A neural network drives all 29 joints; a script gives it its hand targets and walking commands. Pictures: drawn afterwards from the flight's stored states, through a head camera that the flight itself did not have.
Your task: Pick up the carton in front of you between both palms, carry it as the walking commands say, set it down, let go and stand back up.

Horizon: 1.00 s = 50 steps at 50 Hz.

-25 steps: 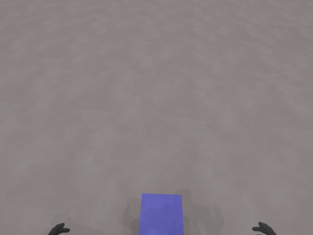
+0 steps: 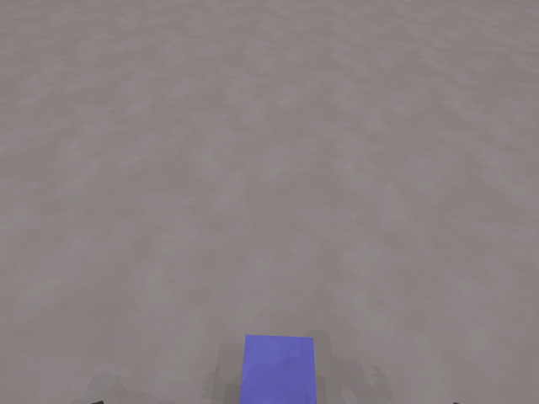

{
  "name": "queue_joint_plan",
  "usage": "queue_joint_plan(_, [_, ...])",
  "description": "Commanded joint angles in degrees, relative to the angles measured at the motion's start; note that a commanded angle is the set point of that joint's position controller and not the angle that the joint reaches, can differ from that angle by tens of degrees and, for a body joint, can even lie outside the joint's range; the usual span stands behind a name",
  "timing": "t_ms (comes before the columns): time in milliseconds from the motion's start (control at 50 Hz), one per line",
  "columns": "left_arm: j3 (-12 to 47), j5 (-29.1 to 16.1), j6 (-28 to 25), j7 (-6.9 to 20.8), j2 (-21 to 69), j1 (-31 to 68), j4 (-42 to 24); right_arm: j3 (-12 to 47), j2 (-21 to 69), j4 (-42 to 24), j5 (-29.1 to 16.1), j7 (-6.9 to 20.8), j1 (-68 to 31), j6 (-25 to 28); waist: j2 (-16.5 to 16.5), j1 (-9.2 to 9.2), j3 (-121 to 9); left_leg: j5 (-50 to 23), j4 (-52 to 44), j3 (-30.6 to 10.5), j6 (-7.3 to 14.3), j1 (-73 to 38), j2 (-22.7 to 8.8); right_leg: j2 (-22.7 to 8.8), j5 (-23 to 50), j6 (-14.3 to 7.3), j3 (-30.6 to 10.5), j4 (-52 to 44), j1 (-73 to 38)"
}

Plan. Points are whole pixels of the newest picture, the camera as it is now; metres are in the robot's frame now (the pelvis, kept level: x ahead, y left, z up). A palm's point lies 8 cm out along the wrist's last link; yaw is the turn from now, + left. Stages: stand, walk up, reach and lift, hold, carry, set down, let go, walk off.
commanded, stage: stand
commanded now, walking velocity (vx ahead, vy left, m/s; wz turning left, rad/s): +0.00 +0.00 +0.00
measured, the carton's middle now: (277, 384) +0.36 -0.01 -0.65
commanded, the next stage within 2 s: none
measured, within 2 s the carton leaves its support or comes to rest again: neither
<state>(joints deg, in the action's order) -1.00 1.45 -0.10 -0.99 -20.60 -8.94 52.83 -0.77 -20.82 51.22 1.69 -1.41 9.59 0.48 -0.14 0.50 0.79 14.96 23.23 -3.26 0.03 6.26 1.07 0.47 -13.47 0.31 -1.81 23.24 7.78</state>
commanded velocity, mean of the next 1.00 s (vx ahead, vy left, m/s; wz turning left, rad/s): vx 0.00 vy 0.00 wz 0.00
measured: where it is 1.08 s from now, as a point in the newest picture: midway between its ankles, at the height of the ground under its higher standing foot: outside the picture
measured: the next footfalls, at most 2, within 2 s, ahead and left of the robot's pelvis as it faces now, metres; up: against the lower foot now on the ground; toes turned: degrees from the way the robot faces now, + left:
none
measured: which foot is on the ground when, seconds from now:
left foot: down 0.00-1.00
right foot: down 0.00-1.00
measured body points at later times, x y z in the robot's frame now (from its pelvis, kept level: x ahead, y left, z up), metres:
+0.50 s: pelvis -0.01 +0.00 +0.00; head -0.02 +0.00 +0.45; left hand +0.09 +0.31 -0.11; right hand +0.09 -0.31 -0.11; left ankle -0.03 +0.12 -0.74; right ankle -0.01 -0.12 -0.74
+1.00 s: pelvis -0.01 +0.00 +0.00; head -0.02 +0.00 +0.45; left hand +0.08 +0.32 -0.11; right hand +0.09 -0.32 -0.11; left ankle -0.03 +0.12 -0.74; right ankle -0.01 -0.12 -0.74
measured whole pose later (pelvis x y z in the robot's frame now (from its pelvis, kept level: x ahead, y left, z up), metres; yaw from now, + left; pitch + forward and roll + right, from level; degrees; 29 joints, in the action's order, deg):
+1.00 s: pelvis -0.01 +0.00 +0.00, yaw +0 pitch -3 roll +0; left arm -0.1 0.8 -0.6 -0.4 -22.4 -6.6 60.0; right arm 0.1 -22.5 58.4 0.9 -0.7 7.6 0.8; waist -0.2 0.4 2.0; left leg 12.0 19.9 -3.0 -0.2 5.1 0.7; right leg 0.4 -10.5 0.3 -2.0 19.9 6.7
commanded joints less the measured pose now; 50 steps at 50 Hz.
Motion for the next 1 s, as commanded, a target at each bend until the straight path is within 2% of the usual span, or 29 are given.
queue_joint_plan(0, [-1.76, -0.03, -0.67, -0.15, -9.16, 2.05, -2.13, -1.82, -9.16, -2.13, -0.07, -0.16, -1.91, 0.69, -0.07, 0.02, -1.22, -11.81, -3.84, -4.36, 0.31, 1.94, -5.92, -5.82, 10.97, -1.04, -4.8, -3.32, -1.31])
queue_joint_plan(380, [-1.22, -0.33, -0.86, 0.15, -10.45, 3.07, 1.85, -1.23, -10.44, 2.06, -0.5, 0.2, -2.79, 0.81, 0.0, 0.04, -0.32, -9.18, -5.7, -4.74, 0.75, 1.92, -6.39, -6.3, 8.27, -1.32, -5.29, -5.29, -1.31])
queue_joint_plan(980, [-0.86, -0.72, -0.98, 0.35, -11.59, 4.27, 4.95, -0.89, -11.45, 4.86, -0.82, 0.46, -3.66, 0.83, -0.01, -0.19, -0.45, -10.03, -6.71, -4.48, 1.06, 0.92, -7.0, -6.66, 9.62, -1.69, -5.48, -6.13, -2.09])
